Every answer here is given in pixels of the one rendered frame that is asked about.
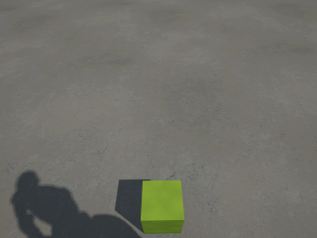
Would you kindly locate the carton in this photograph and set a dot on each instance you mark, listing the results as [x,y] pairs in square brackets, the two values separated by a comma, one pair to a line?
[162,207]

